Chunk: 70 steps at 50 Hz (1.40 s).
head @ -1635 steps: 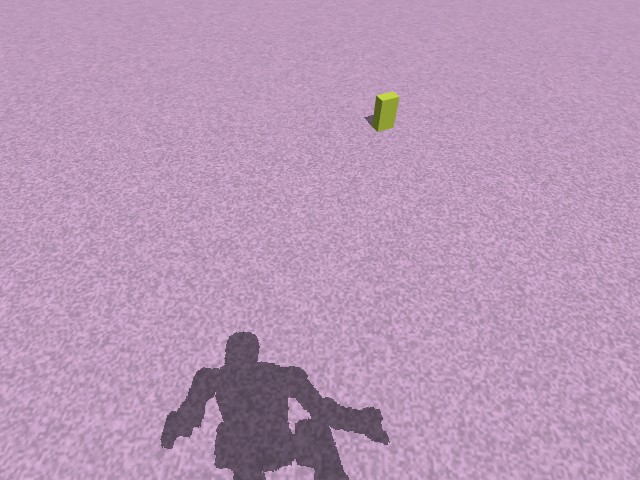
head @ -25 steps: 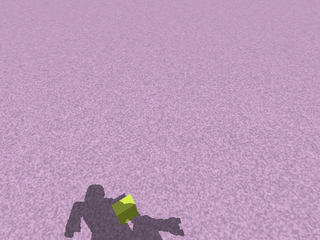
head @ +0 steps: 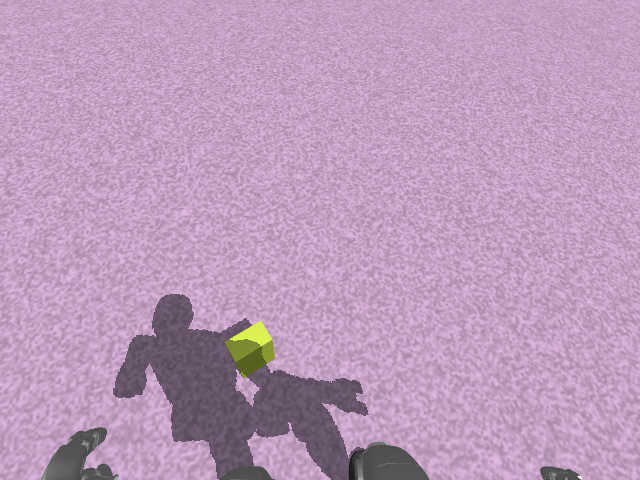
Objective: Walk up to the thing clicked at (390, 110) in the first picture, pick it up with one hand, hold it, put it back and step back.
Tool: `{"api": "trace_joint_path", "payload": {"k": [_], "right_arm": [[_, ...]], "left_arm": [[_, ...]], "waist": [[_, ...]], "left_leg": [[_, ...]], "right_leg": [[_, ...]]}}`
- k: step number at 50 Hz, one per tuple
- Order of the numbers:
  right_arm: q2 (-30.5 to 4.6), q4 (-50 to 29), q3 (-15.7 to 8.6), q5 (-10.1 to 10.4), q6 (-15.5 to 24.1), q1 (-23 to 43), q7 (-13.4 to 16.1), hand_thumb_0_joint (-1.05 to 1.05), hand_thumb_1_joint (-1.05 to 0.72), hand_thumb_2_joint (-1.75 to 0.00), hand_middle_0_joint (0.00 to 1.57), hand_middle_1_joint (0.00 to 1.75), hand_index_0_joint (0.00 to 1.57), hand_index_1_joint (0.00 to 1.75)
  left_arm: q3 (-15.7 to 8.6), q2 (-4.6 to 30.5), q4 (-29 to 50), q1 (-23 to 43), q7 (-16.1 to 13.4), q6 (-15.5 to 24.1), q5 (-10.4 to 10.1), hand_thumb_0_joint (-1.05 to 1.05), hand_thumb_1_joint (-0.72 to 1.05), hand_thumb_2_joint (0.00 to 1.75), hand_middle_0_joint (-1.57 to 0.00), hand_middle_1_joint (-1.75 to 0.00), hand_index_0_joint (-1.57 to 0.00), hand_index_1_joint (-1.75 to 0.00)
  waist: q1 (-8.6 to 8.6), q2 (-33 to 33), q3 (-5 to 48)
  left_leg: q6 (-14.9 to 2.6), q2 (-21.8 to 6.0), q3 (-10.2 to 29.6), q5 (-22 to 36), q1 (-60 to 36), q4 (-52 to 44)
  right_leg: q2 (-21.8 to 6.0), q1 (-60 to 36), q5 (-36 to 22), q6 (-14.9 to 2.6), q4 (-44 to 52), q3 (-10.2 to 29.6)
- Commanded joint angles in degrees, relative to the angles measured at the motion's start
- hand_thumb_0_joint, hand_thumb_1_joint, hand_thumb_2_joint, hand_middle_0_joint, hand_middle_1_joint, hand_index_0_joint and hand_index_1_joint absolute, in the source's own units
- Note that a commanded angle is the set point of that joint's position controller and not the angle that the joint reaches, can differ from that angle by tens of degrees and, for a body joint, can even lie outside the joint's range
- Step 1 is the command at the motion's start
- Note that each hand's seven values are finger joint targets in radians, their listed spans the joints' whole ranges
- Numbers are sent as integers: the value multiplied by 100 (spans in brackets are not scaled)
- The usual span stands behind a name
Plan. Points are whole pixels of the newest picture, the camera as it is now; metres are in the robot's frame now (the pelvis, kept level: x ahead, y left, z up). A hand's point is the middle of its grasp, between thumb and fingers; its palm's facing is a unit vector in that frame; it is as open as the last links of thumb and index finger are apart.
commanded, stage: step back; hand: left
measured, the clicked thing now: (251, 350) +0.44 +0.14 -0.66
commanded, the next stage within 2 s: none
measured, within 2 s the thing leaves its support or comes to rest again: neither
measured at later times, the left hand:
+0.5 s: hand out of the picture +0.06 +0.28 -0.14, palm faces -0.09 -0.91 -0.40, open 7.4 cm
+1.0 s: hand out of the picture -0.06 +0.32 -0.15, palm faces -0.04 -0.94 -0.34, open 7.4 cm
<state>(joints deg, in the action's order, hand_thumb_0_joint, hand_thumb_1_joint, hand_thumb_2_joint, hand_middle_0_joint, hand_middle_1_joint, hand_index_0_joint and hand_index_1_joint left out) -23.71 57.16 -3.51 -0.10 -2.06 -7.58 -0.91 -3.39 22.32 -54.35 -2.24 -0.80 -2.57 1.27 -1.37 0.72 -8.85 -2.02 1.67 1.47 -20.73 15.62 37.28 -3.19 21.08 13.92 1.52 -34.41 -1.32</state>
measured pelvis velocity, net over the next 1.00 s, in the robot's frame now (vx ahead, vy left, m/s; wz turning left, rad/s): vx -0.18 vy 0.06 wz -0.05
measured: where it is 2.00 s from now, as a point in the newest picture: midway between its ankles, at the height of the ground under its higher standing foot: outside the picture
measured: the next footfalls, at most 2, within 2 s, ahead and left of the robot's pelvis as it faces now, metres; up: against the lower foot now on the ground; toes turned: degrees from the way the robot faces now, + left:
right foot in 0.40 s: -0.02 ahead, -0.08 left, +0.00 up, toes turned +1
left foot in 0.76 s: -0.11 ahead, +0.16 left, +0.00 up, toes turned -4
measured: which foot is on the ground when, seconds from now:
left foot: down 0.00-0.46, up 0.48-0.74, down 0.76-1.00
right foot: down 0.00-0.00, up 0.02-0.38, down 0.40-0.78, up 0.80-1.00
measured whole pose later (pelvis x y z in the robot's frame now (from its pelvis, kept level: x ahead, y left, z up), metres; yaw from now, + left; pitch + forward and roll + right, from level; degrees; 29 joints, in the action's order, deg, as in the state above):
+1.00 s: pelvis -0.18 +0.06 +0.01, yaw -3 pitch -1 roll -2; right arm -19.7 49.5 -2.2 -1.8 -0.5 -9.7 0.8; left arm -5.5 23.1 -45.6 -9.3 -0.4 -4.5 1.2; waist 0.8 3.4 -9.2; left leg -1.3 -0.8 1.6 -14.2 16.1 31.1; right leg 7.5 26.2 26.6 0.1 -68.8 10.9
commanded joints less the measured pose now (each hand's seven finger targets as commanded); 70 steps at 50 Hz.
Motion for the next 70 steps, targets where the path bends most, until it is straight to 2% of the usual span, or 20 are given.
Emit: {"api": "trace_joint_path", "payload": {"k": [1, 8, 14, 19, 21, 23, 24, 28, 34, 38, 40, 41, 45, 53, 57, 61, 62, 64, 67, 70], "right_arm": [[-1511, -380, -372, -230, 163, -359, 170, 0, -90, -90, 20, 30, 20, 30], [-1073, -820, -287, -151, 173, 132, 369, 0, -90, -90, 20, 30, 20, 30], [-1048, -839, -337, -102, 153, -407, 390, 0, -90, -90, 20, 30, 20, 30], [-1138, -1019, -329, -33, 109, 104, 316, 0, -90, -90, 20, 30, 20, 30], [-955, -1074, -266, 51, 125, 214, 284, 0, -90, -90, 20, 30, 20, 30], [-780, -1036, -231, 54, 63, 197, 309, 0, -90, -90, 20, 30, 20, 30], [-918, -968, -260, 0, 38, 34, 307, 0, -90, -90, 20, 30, 20, 30], [-897, -852, -195, 22, 64, -225, 244, 0, -90, -90, 20, 30, 20, 30], [-738, -1039, -124, 3, 170, -339, 302, 0, -90, -90, 20, 30, 20, 30], [-841, -877, -282, -171, 243, -675, 294, 0, -90, -90, 20, 30, 20, 30], [-1846, -1074, -464, -266, 245, -215, 225, 0, -90, -90, 20, 30, 20, 30], [-1986, -1170, -507, -212, 260, -170, 223, 0, -90, -90, 20, 30, 20, 30], [-1140, -1278, -287, -226, 302, 377, 311, 0, -90, -90, 20, 30, 20, 30], [-1233, -1389, -379, -124, 286, -394, 358, 0, -90, -90, 20, 30, 20, 30], [-1396, -1546, -409, -180, 222, -135, 307, 0, -90, -90, 20, 30, 20, 30], [-1270, -1608, -341, -48, 94, 308, 300, 0, -90, -90, 20, 30, 20, 30], [-945, -1619, -265, 12, 70, 173, 310, 0, -90, -90, 20, 30, 20, 30], [-1097, -1541, -361, -12, 57, 206, 468, 0, -90, -90, 20, 30, 20, 30], [-1092, -1127, -274, 55, 96, -374, 375, 0, -90, -90, 20, 30, 20, 30], [-916, -1172, -173, 7, 197, -444, 430, 0, -90, -90, 20, 30, 20, 30]], "left_arm": [[-209, 811, 654, 133, -109, -27, -118, 0, 90, 90, -20, -30, -20, -30], [-236, 987, 602, -355, -150, -35, -94, 0, 90, 90, -20, -30, -20, -30], [-266, 909, 835, -119, -111, 64, -48, 0, 90, 90, -20, -30, -20, -30], [-328, 844, 619, -768, -71, 145, 41, 0, 90, 90, -20, -30, -20, -30], [-397, 1125, 655, -817, -76, 221, 90, 0, 90, 90, -20, -30, -20, -30], [-478, 1595, 950, -375, -54, 217, 30, 0, 90, 90, -20, -30, -20, -30], [-462, 1484, 1092, -294, -60, 235, 54, 0, 90, 90, -20, -30, -20, -30], [-404, 1055, 1280, -94, -108, 190, 33, 0, 90, 90, -20, -30, -20, -30], [-438, 1134, 1399, -574, -85, 82, 102, 0, 90, 90, -20, -30, -20, -30], [-370, 1085, 1560, -356, 8, -82, -36, 0, 90, 90, -20, -30, -20, -30], [-358, 849, 1620, -385, -32, -66, -39, 0, 90, 90, -20, -30, -20, -30], [-452, 1054, 1597, -106, -105, -61, 58, 0, 90, 90, -20, -30, -20, -30], [-482, 1018, 1256, -834, -28, -77, -59, 0, 90, 90, -20, -30, -20, -30], [-475, 979, 1358, -762, -8, -33, 10, 0, 90, 90, -20, -30, -20, -30], [-486, 991, 1206, -1039, 63, -2, 20, 0, 90, 90, -20, -30, -20, -30], [-567, 1060, 797, -1894, 119, 53, 94, 0, 90, 90, -20, -30, -20, -30], [-668, 1505, 901, -1718, 121, 89, 192, 0, 90, 90, -20, -30, -20, -30], [-755, 2142, 1421, -696, 116, 51, 196, 0, 90, 90, -20, -30, -20, -30], [-537, 1246, 1590, -77, 56, 105, 130, 0, 90, 90, -20, -30, -20, -30], [-563, 1102, 1594, -564, 14, 98, 154, 0, 90, 90, -20, -30, -20, -30]], "waist": [[24, -994, 1207], [203, -875, 1303], [-161, -655, 1168], [175, -495, 1330], [183, 386, 1497], [280, 1618, 1016], [232, 1446, 869], [151, 506, 799], [303, 1077, 1437], [33, 736, 1339], [72, -1356, 1114], [-214, -1439, 961], [438, -790, 743], [-100, -904, 1190], [-7, -1130, 1313], [444, -848, 1449], [364, 547, 1147], [453, 1747, 513], [-8, 858, 481], [301, 847, 862]], "left_leg": [[-559, -1679, 1994, 4611, -1250, -1437], [-446, -1286, 1064, 4874, -1734, -885], [-448, -1323, 1068, 4506, -1919, -828], [-656, -1431, 1162, 3168, -949, -546], [-324, -860, 767, 1970, -29, 53], [211, 389, 234, -1268, 421, 1873], [247, 270, 573, -1664, 502, 2524], [274, 648, 567, -966, 677, 3017], [343, 24, 148, -852, 825, 404], [223, -138, 95, 1472, -601, -1611], [-817, -2218, 2642, 2356, -646, -1969], [-1447, -2679, 3086, 2273, 133, -2036], [-725, -1387, 976, 3392, -521, -1359], [-1258, -1773, 1147, 3498, -1571, -1002], [-1069, -1658, 982, 2753, -814, -920], [-419, -1240, 758, 1473, 393, -184], [-14, -320, 531, 109, 1453, 819], [280, 240, 561, -1632, 995, 2918], [230, 504, 745, -669, 1159, 3280], [316, 523, 569, -676, 1487, 2973]], "right_leg": [[897, 696, 1896, -353, -1813, 713], [863, 976, 1245, -251, -2846, 1094], [627, 542, 1121, -140, -1181, 782], [437, -863, 26, -385, 628, 480], [-192, -1586, -1936, -760, 708, 1420], [-1796, -855, -2822, -2052, 1272, 3187], [-1900, -666, -2930, -2191, 1248, 3319], [-930, -647, -2892, -1577, 1065, 1727], [-739, -2287, -3071, -1303, 416, 1404], [-283, -942, -1553, -708, -354, 1211], [1143, 702, 1994, -295, -1910, 735], [929, 376, 2402, -211, -2863, 1280], [1023, 963, 1312, -275, -3810, 1460], [678, 745, 1603, 136, -2422, 1073], [432, -201, 1407, -13, -1083, 527], [249, -1541, -98, -318, 1065, 587], [-627, -1577, -158, -485, 1424, 2204], [-1994, 794, 207, -1852, 2000, 3512], [-785, -39, -1250, -1219, 1226, 1525], [-629, -1115, -2187, -1177, 757, 1274]]}}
